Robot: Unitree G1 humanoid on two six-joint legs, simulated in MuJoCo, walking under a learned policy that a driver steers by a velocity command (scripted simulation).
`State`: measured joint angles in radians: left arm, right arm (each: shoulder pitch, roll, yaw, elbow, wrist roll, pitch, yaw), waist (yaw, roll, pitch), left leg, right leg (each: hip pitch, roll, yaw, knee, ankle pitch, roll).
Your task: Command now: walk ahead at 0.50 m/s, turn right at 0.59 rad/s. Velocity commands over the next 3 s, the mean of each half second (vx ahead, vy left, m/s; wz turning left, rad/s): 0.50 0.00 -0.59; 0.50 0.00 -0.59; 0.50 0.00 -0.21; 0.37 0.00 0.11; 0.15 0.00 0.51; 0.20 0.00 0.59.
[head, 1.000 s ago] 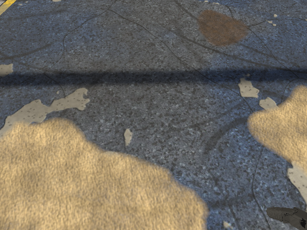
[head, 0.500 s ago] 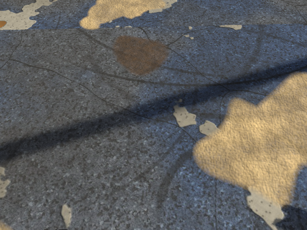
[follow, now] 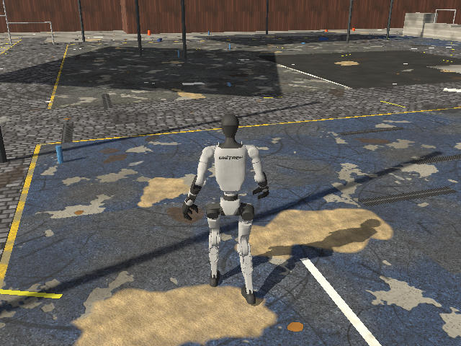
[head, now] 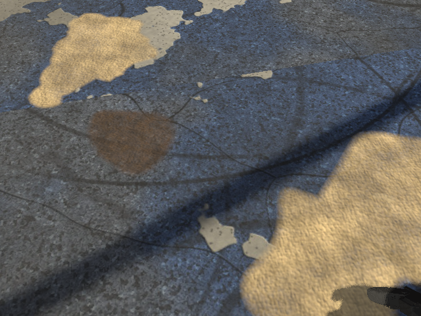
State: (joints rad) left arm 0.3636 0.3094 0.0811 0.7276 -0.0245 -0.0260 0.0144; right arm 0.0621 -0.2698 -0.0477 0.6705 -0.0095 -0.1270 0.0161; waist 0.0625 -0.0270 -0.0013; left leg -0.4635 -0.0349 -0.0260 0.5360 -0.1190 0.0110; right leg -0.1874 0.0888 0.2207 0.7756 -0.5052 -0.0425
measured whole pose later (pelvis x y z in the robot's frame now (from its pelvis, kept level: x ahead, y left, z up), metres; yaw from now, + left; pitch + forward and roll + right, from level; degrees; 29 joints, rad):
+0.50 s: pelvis +0.26 -0.06 -0.01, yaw -18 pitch +2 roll +1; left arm 0.07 0.29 0.07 0.57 -0.02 -0.02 -0.05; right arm 0.33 -0.32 -0.08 0.85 0.01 -0.05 -0.01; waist -0.06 -0.01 0.06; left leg 0.00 0.10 0.21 0.65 -0.49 -0.04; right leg -0.52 0.01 -0.04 0.62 -0.12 -0.10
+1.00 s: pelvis +0.53 -0.13 +0.00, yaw -35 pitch +2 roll +1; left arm 0.38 0.31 0.08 0.71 -0.03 -0.02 0.02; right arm 0.06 -0.28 -0.04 0.69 -0.01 -0.12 0.03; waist 0.06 -0.02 0.01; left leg -0.45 -0.04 -0.02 0.56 -0.14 0.01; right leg -0.21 0.09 0.21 0.87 -0.53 -0.04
